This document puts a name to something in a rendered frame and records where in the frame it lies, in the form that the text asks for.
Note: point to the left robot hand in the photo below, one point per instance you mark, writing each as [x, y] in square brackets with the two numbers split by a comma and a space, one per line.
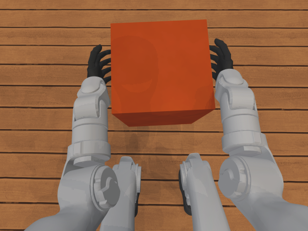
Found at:
[95, 66]

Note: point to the right robot hand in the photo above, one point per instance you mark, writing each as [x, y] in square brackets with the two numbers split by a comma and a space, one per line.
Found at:
[223, 59]

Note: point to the left robot forearm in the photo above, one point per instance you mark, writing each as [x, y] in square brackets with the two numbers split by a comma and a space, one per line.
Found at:
[90, 145]

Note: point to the robot right thigh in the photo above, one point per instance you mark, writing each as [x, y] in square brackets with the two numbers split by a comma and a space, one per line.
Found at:
[207, 210]

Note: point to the left robot upper arm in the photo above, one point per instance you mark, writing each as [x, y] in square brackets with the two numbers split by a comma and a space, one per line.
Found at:
[85, 196]

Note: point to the right robot forearm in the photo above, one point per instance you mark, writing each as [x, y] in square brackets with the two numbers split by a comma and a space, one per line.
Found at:
[239, 117]

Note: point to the left robot foot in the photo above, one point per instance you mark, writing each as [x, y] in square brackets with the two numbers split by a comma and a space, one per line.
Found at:
[136, 205]

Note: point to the right robot upper arm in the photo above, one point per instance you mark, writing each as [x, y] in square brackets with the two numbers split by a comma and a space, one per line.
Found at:
[255, 186]

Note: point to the carton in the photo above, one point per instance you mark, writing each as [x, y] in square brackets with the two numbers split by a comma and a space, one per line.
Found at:
[161, 72]

